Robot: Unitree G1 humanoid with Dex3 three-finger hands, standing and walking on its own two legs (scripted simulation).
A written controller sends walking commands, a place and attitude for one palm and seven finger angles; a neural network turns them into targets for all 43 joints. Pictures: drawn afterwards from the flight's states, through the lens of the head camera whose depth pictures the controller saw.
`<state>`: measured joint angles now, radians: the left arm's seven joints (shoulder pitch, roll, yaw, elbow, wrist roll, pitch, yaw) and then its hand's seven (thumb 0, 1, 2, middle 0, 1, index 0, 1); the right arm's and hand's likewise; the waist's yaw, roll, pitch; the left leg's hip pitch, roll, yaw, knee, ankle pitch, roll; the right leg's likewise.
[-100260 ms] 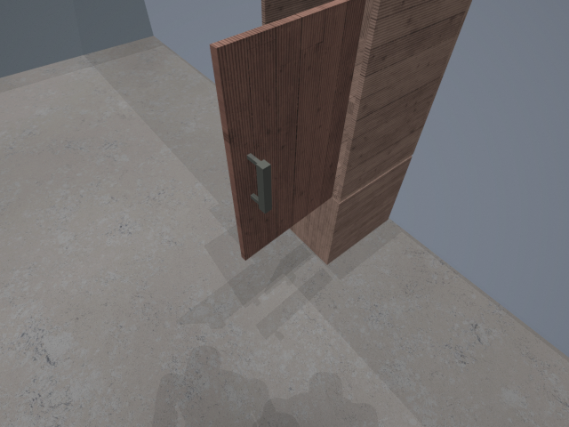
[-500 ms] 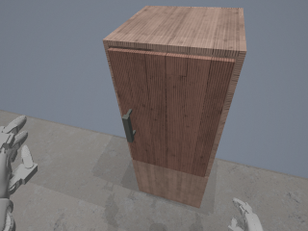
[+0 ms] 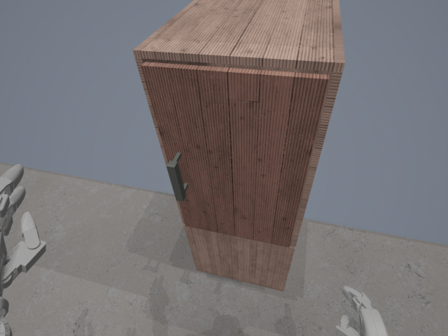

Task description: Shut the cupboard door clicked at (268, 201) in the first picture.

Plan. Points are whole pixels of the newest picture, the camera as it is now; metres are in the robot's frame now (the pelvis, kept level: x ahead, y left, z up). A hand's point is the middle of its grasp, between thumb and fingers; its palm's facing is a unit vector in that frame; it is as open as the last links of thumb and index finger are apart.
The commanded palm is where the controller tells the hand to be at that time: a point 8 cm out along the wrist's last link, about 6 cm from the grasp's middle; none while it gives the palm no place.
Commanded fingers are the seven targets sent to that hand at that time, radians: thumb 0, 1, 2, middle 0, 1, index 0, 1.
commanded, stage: step back with the hand held close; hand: left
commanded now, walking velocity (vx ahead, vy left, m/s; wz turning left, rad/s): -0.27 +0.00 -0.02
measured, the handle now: (179, 177) +0.52 +0.18 -0.05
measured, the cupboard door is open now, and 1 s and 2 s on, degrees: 0 0 0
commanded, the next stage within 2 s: stop stepping back and stand still in 1.14 s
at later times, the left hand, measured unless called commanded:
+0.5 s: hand out of the picture +0.14 +0.30 +0.15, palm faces +0.43 -0.78 -0.46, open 7.4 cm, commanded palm +0.09 +0.33 +0.18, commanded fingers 0.00 0.90 0.90 -0.20 -0.30 -0.20 -0.30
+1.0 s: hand out of the picture +0.08 +0.33 +0.17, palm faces +0.48 -0.76 -0.43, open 7.4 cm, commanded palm +0.02 +0.35 +0.18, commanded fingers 0.00 0.90 0.90 -0.20 -0.30 -0.20 -0.30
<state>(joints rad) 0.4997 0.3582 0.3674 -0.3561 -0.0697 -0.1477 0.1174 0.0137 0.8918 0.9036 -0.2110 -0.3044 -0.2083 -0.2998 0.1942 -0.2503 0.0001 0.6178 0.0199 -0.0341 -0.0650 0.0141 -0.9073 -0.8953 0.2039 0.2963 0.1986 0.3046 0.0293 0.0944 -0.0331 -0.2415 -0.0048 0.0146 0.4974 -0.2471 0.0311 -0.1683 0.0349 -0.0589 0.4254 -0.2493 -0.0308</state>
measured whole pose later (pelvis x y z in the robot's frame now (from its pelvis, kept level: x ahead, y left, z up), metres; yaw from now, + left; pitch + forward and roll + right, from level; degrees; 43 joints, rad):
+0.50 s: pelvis -0.05 +0.03 -0.01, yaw +0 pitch +1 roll -2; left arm 0.55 0.42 0.41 -0.46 -0.04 -0.17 0.16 0.01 0.89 0.90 -0.21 -0.30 -0.21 -0.30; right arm 0.22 -0.23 0.01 0.56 0.02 0.01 -0.10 0.01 -0.91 -0.90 0.20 0.30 0.20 0.30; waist 0.00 0.02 -0.03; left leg -0.39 -0.03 0.04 0.57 -0.20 0.08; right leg -0.33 0.02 -0.03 0.53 -0.21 0.01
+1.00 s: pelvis -0.11 +0.04 -0.01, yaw +2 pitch +2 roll -6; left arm 0.53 0.47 0.48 -0.53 -0.04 -0.25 0.16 0.01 0.89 0.90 -0.21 -0.30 -0.21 -0.30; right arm 0.23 -0.18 -0.01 0.64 -0.02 -0.08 -0.07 0.01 -0.91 -0.90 0.20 0.30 0.20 0.30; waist -0.01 0.02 -0.05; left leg -0.50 0.03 0.01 0.54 -0.09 0.09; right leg -0.33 0.11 0.01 0.84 -0.42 0.01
